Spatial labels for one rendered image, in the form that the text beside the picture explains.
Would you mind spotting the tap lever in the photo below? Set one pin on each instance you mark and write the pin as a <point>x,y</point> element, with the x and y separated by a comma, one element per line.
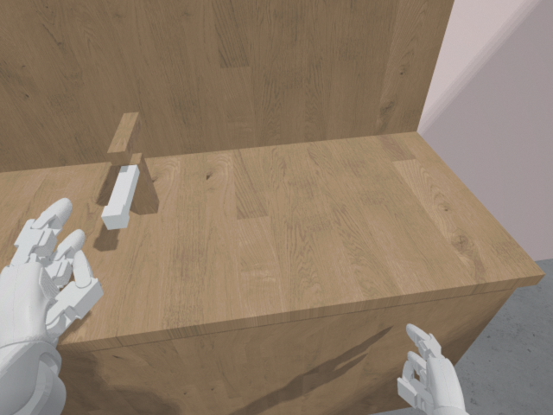
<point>116,214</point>

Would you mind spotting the robot left forearm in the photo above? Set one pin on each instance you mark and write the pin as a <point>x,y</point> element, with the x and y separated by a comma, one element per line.
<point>29,382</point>

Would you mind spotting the counter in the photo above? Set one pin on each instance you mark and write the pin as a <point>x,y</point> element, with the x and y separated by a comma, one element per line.
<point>288,220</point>

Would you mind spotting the left robot hand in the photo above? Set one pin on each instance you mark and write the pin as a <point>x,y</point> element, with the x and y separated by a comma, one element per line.
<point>31,284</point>

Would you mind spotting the right robot hand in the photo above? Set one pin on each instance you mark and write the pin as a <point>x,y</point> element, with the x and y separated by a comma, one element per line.
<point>438,385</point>

